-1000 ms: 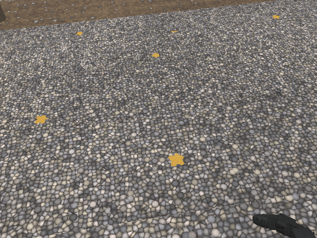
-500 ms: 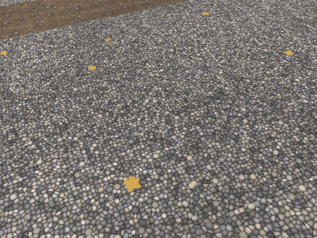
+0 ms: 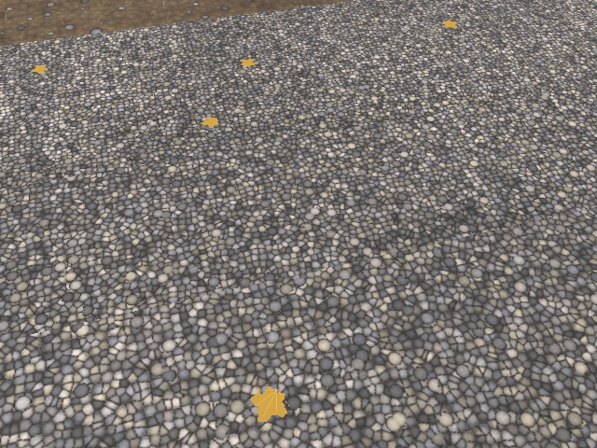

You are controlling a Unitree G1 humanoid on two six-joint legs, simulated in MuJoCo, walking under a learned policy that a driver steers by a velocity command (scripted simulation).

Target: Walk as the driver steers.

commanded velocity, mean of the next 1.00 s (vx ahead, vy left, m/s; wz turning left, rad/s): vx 0.50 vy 0.00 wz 0.16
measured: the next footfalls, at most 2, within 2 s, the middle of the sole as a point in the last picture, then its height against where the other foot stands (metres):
right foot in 0.60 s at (368, 439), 0.17 m lower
left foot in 1.06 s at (291, 354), level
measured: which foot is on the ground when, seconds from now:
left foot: down 0.00-0.60, up 0.62-1.00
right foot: up 0.00-0.58, down 0.60-1.00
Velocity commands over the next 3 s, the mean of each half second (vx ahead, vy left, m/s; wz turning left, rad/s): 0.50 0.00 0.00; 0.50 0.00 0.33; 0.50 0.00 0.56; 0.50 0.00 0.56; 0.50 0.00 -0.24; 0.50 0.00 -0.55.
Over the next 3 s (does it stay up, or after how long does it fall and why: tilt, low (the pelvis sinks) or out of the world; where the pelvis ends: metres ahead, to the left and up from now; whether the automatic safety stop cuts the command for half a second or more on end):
stays up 1.53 0.49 -0.34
